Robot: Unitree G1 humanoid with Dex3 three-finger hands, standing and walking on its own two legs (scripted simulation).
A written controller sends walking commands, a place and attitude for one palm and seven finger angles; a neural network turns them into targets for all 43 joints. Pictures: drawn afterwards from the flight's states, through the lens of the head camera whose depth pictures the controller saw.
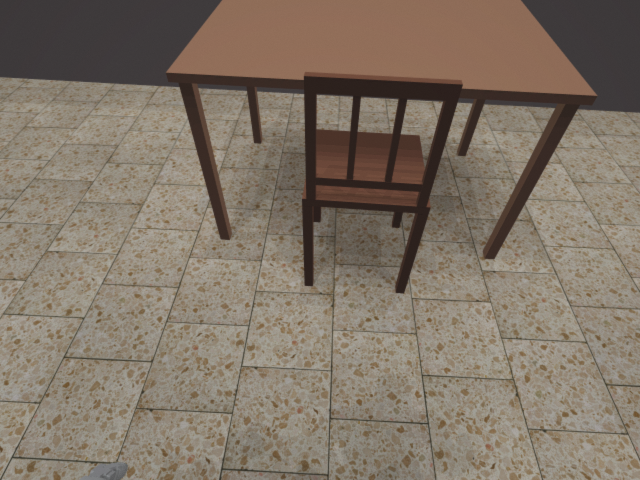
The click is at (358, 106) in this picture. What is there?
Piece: chair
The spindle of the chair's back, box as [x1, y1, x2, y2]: [347, 96, 360, 179]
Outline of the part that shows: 360,96 353,96 347,166 347,178 352,179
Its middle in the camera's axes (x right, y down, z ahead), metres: +0.08 -0.26 +1.01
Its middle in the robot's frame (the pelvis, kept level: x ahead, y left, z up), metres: +0.92 -0.04 -0.10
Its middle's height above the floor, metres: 0.67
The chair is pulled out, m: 0.00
